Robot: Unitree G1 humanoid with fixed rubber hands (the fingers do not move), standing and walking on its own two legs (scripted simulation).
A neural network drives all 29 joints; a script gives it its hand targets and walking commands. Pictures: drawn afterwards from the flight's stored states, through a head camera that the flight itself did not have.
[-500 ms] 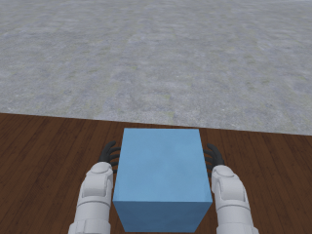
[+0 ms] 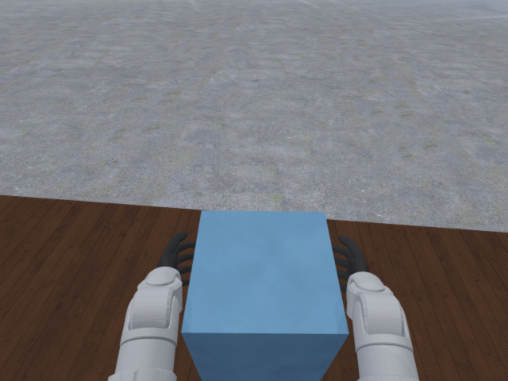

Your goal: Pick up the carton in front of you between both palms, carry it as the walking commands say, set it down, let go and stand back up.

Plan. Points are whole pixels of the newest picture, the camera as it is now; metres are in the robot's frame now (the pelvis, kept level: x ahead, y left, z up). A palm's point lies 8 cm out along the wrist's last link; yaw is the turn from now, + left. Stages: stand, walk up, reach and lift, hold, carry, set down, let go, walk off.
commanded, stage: hold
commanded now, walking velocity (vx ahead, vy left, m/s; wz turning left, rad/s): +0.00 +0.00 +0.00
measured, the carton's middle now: (261, 300) +0.29 +0.00 -0.03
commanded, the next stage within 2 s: carry in 1.38 s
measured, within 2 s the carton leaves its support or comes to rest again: neither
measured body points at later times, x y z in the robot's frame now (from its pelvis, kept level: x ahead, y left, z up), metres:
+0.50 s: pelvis -0.01 +0.00 +0.00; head -0.06 +0.00 +0.45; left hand +0.29 +0.15 +0.04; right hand +0.29 -0.15 +0.04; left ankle +0.01 +0.13 -0.75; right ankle +0.00 -0.13 -0.75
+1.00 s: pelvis +0.00 +0.00 +0.00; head -0.05 +0.00 +0.45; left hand +0.29 +0.15 +0.04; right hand +0.29 -0.15 +0.04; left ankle +0.01 +0.13 -0.75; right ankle +0.00 -0.13 -0.75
